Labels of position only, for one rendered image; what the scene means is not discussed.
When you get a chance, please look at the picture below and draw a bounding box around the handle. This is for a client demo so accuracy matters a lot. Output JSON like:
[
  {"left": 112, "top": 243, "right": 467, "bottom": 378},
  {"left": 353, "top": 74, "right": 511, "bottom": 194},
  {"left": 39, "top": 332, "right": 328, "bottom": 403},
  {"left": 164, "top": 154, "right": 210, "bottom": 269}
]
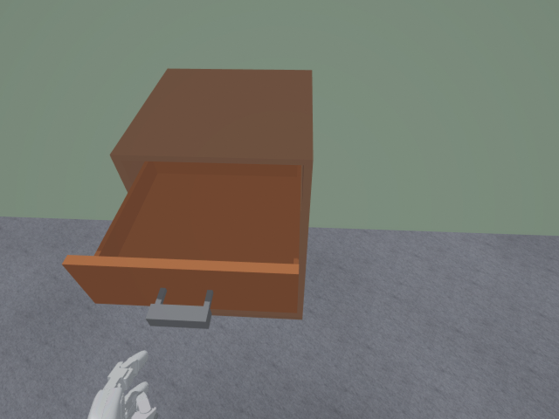
[{"left": 146, "top": 288, "right": 213, "bottom": 329}]

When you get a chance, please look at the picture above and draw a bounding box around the cabinet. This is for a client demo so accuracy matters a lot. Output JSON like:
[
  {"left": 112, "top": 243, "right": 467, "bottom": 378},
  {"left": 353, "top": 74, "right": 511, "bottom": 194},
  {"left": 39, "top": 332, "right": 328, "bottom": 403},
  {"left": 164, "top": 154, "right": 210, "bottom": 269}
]
[{"left": 110, "top": 69, "right": 314, "bottom": 319}]

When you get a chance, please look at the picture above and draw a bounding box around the drawer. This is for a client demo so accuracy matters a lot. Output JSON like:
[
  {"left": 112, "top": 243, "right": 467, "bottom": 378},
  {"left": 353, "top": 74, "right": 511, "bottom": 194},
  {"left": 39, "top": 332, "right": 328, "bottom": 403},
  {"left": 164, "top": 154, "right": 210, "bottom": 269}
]
[{"left": 62, "top": 161, "right": 301, "bottom": 313}]

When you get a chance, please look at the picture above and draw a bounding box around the left robot hand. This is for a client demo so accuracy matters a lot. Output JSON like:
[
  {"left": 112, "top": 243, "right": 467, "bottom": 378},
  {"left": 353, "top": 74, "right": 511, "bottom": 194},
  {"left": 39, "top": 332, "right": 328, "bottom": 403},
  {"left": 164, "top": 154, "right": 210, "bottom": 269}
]
[{"left": 87, "top": 350, "right": 156, "bottom": 419}]

